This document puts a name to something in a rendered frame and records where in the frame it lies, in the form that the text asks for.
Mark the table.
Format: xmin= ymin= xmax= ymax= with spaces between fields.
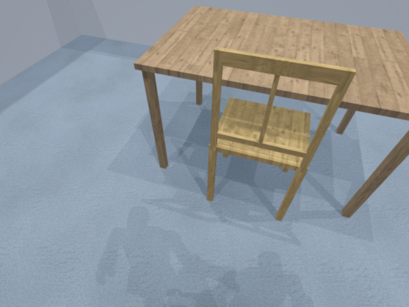
xmin=134 ymin=6 xmax=409 ymax=218

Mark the chair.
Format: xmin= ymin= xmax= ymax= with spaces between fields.
xmin=207 ymin=47 xmax=356 ymax=221

